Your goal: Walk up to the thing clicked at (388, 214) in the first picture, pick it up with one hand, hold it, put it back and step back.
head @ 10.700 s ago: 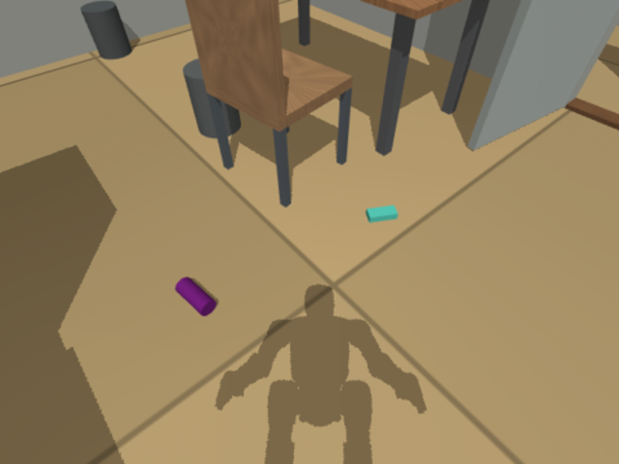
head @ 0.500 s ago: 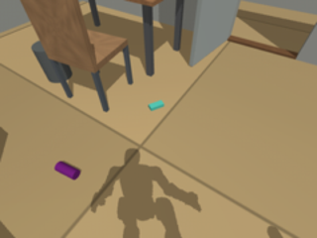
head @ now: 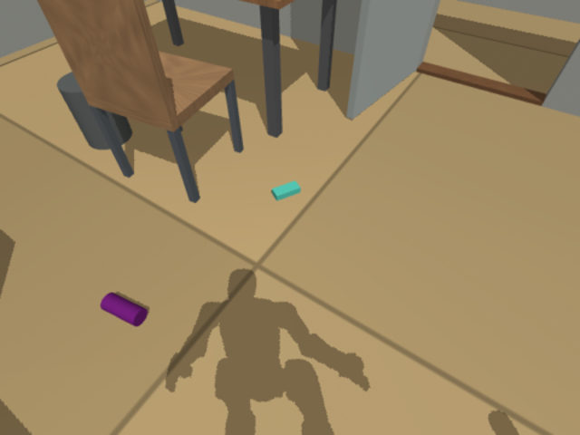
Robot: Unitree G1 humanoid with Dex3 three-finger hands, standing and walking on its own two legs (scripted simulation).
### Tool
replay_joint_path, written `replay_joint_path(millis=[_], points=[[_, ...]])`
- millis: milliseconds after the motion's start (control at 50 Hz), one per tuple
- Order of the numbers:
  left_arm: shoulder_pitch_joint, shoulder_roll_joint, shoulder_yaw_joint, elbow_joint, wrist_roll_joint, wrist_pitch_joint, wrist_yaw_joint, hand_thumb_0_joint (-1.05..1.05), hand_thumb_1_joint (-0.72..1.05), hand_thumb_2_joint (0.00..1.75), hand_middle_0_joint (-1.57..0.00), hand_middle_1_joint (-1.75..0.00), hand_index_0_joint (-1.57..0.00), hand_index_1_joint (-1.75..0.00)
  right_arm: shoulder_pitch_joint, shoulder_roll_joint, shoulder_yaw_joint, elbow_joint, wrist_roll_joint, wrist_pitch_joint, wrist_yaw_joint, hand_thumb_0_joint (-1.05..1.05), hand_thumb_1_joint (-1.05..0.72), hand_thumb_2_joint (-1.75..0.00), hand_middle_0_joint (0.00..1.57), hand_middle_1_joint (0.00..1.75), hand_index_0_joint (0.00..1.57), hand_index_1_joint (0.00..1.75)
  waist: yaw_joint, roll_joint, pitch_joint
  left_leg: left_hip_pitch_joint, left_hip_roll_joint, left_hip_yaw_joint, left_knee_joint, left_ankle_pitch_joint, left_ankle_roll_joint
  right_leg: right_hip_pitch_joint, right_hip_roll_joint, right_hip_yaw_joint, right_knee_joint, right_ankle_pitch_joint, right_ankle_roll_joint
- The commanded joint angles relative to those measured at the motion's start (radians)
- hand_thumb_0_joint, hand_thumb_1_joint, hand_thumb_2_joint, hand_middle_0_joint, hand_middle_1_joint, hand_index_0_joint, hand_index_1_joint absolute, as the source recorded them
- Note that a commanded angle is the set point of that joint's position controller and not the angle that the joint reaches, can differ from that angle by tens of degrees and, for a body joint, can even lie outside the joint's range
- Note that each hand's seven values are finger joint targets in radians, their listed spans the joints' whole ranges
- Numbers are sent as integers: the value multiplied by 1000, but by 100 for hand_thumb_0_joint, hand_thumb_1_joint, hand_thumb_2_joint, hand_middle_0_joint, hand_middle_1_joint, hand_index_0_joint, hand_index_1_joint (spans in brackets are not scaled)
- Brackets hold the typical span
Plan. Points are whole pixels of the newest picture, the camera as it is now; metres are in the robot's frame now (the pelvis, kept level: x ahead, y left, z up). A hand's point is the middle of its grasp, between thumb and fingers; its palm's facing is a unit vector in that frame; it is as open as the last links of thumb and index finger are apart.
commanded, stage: stand
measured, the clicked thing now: (286, 190) +1.29 +0.05 -0.77
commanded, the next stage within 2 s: none
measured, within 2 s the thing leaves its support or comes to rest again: neither
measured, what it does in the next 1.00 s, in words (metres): stands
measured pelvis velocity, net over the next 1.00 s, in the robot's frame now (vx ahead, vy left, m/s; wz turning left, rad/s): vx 0.00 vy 0.00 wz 0.00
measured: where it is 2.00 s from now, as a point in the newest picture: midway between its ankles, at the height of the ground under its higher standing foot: outside the picture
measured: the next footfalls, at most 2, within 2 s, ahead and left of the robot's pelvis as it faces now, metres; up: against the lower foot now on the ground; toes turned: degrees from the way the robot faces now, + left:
none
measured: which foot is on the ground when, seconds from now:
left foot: down 0.00-1.00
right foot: down 0.00-1.00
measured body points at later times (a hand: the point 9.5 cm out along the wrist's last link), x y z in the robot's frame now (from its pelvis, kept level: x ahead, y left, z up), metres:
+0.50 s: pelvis +0.00 +0.00 +0.00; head +0.01 +0.00 +0.45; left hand +0.07 +0.30 -0.13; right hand +0.07 -0.30 -0.13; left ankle +0.01 +0.14 -0.75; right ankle -0.02 -0.13 -0.75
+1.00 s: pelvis +0.00 +0.00 +0.00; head +0.02 +0.00 +0.45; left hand +0.07 +0.30 -0.13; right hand +0.08 -0.30 -0.14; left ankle +0.01 +0.14 -0.75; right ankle -0.02 -0.13 -0.75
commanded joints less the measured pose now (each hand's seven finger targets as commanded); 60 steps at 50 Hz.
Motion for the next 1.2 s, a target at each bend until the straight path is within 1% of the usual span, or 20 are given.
replay_joint_path(millis=[0, 60, 180, 240, 260, 300, 340, 360, 460, 480, 600, 720, 740, 820, 860, 900, 940, 1020, 1140, 1180], points=[[-24, 217, 38, -58, -2, -20, 21, 0, 90, 90, -20, -30, -20, -30, -41, -220, -40, -66, 1, -28, -15, 0, -90, -90, 20, 30, 20, 30, 0, 3, -83, 28, 108, -63, -20, 201, 45, 6, -111, 84, -48, 146, -35], [-28, 216, 36, -57, -1, -21, 21, 0, 90, 90, -20, -30, -20, -30, -29, -216, -36, -64, 2, -27, -15, 0, -90, -90, 20, 30, 20, 30, -7, 1, -74, 17, 108, -62, -26, 198, 43, 8, -110, 82, -49, 151, -32], [-31, 215, 37, -56, -1, -18, 22, 0, 90, 90, -20, -30, -20, -30, -34, -218, -35, -67, 1, -27, -15, 0, -90, -90, 20, 30, 20, 30, -1, 8, -76, 10, 109, -63, -29, 210, 44, 22, -108, 78, -39, 152, -31], [-24, 215, 36, -52, -3, -17, 20, 0, 90, 90, -20, -30, -20, -30, -39, -215, -35, -66, 1, -27, -15, 0, -90, -90, 20, 30, 20, 30, 1, 5, -60, 18, 106, -64, -33, 188, 42, -2, -106, 78, -48, 126, -32], [-28, 219, 38, -54, 0, -17, 20, 0, 90, 90, -20, -30, -20, -30, -31, -212, -35, -67, 2, -26, -16, 0, -90, -90, 20, 30, 20, 30, -5, -6, -59, 15, 106, -61, -34, 173, 42, -5, -106, 79, -49, 116, -34], [-26, 213, 36, -54, -1, -18, 20, 0, 90, 90, -20, -30, -20, -30, -39, -215, -35, -68, 2, -26, -15, 0, -90, -90, 20, 30, 20, 30, -1, 4, -58, 20, 105, -63, -33, 170, 42, -11, -106, 81, -51, 114, -35], [-36, 215, 37, -57, 1, -17, 20, 0, 90, 90, -20, -30, -20, -30, -31, -216, -35, -67, 1, -26, -15, 0, -90, -90, 20, 30, 20, 30, -6, 2, -56, 9, 106, -60, -36, 160, 44, -2, -106, 83, -50, 114, -35], [-30, 213, 36, -56, -1, -17, 20, 0, 90, 90, -20, -30, -20, -30, -42, -213, -36, -68, 0, -27, -14, 0, -90, -90, 20, 30, 20, 30, -1, 1, -50, 16, 104, -65, -38, 154, 41, -18, -103, 81, -54, 97, -35], [-38, 220, 38, -58, 1, -20, 20, 0, 90, 90, -20, -30, -20, -30, -33, -214, -38, -68, 0, -26, -12, 0, -90, -90, 20, 30, 20, 30, -9, -8, -48, 10, 106, -62, -40, 135, 42, -16, -107, 87, -58, 85, -36], [-33, 214, 36, -57, 0, -19, 19, 0, 90, 90, -20, -30, -20, -30, -36, -219, -38, -67, 0, -25, -13, 0, -90, -90, 20, 30, 20, 30, -4, 2, -50, 11, 104, -63, -37, 128, 43, -18, -107, 90, -60, 84, -37], [-26, 216, 37, -56, -1, -20, 20, 0, 90, 90, -20, -30, -20, -30, -43, -217, -39, -70, 1, -27, -14, 0, -90, -90, 20, 30, 20, 30, 2, 5, -75, 14, 106, -61, -27, 180, 45, 11, -108, 84, -48, 135, -34], [-34, 218, 37, -54, 0, -16, 19, 0, 90, 90, -20, -30, -20, -30, -30, -212, -36, -65, 1, -25, -13, 0, -90, -90, 20, 30, 20, 30, -6, -2, -45, -9, 102, -68, -51, 105, 39, -10, -103, 83, -56, 57, -35], [-32, 216, 38, -54, 1, -16, 19, 0, 90, 90, -20, -30, -20, -30, -27, -217, -37, -66, 0, -25, -14, 0, -90, -90, 20, 30, 20, 30, -4, 1, -57, -7, 106, -69, -49, 112, 42, 0, -104, 83, -52, 66, -35], [-24, 220, 38, -56, 0, -21, 20, 0, 90, 90, -20, -30, -20, -30, -31, -217, -36, -68, 0, -29, -15, 0, -90, -90, 20, 30, 20, 30, 1, -1, -88, 28, 111, -61, -18, 230, 42, 15, -112, 83, -38, 176, -32], [-30, 222, 37, -56, 0, -19, 22, 0, 90, 90, -20, -30, -20, -30, -22, -213, -34, -65, 1, -29, -17, 0, -90, -90, 20, 30, 20, 30, -6, -2, -83, 25, 110, -61, -26, 226, 39, 12, -110, 80, -36, 171, -33], [-23, 212, 34, -55, -1, -20, 22, 0, 90, 90, -20, -30, -20, -30, -28, -220, -36, -65, 2, -28, -16, 0, -90, -90, 20, 30, 20, 30, -1, -2, -88, 32, 112, -59, -16, 230, 43, 18, -111, 80, -42, 184, -29], [-23, 213, 33, -53, 1, -20, 22, 0, 90, 90, -20, -30, -20, -30, -30, -217, -35, -64, 2, -25, -15, 0, -90, -90, 20, 30, 20, 30, -5, -4, -63, 20, 105, -59, -25, 184, 40, -3, -107, 80, -54, 149, -29], [-37, 219, 36, -55, -1, -19, 23, 0, 90, 90, -20, -30, -20, -30, -28, -210, -34, -63, 1, -22, -14, 0, -90, -90, 20, 30, 20, 30, -7, -5, -57, 8, 103, -60, -33, 159, 40, -2, -108, 84, -54, 123, -33], [-26, 215, 36, -57, -1, -20, 22, 0, 90, 90, -20, -30, -20, -30, -32, -216, -36, -70, 0, -29, -17, 0, -90, -90, 20, 30, 20, 30, -1, 6, -88, 36, 113, -55, -17, 250, 42, 22, -109, 80, -35, 196, -34], [-26, 211, 35, -55, -1, -19, 23, 0, 90, 90, -20, -30, -20, -30, -34, -217, -36, -69, 2, -28, -18, 0, -90, -90, 20, 30, 20, 30, -1, 7, -76, 30, 110, -56, -21, 237, 42, 17, -108, 78, -39, 187, -33]])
